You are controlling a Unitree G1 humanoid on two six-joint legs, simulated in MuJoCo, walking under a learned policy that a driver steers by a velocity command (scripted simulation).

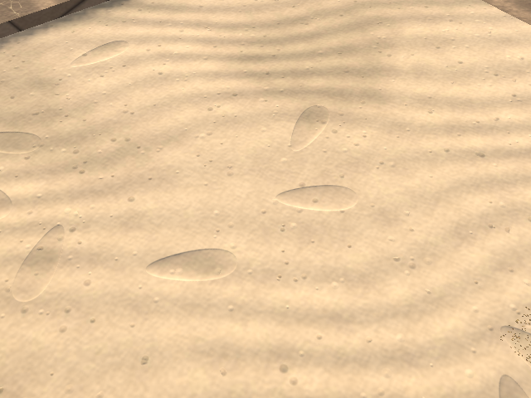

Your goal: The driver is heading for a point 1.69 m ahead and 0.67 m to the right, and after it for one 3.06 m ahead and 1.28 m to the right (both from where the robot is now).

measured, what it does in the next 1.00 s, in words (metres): steps on the spot, turning right: left foot, then right foot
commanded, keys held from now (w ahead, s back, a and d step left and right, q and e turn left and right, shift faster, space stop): e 0.82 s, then no key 0.06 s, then w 0.12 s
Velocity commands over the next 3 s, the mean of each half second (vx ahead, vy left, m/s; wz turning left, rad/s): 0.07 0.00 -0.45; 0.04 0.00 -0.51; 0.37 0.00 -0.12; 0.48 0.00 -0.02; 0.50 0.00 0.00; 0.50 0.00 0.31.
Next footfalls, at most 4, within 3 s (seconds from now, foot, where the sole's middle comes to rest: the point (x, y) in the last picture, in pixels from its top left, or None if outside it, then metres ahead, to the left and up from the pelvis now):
0.24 left None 0.15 0.13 -0.76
0.70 right None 0.08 -0.13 -0.76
1.14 left None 0.21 0.05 -0.76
1.58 right None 0.31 -0.34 -0.76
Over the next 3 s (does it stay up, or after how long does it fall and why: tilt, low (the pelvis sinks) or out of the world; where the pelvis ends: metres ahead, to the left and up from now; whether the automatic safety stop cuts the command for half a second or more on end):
stays up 0.87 -0.59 0.02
